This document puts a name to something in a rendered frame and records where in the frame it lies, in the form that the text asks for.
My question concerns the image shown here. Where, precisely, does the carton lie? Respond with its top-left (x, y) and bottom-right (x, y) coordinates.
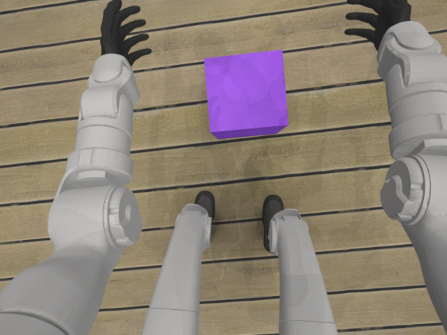
top-left (204, 50), bottom-right (288, 139)

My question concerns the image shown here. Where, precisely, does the left robot thigh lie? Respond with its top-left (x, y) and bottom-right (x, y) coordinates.
top-left (141, 210), bottom-right (212, 335)

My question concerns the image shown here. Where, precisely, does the robot left hand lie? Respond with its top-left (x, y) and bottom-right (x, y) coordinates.
top-left (100, 0), bottom-right (152, 66)

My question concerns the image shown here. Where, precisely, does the robot right hand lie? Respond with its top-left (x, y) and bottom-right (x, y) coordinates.
top-left (344, 0), bottom-right (411, 51)

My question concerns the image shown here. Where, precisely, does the robot right upper arm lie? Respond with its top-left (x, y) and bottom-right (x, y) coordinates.
top-left (380, 154), bottom-right (447, 334)

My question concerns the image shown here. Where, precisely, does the left robot forearm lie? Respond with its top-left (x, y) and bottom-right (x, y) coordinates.
top-left (47, 54), bottom-right (140, 241)

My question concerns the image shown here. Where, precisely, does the robot left upper arm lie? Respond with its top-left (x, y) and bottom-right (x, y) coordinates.
top-left (0, 184), bottom-right (142, 335)

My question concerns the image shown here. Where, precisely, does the robot right foot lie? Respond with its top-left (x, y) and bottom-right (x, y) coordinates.
top-left (262, 195), bottom-right (284, 253)

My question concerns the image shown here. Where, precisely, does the right robot forearm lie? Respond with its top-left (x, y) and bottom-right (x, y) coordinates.
top-left (376, 21), bottom-right (447, 160)

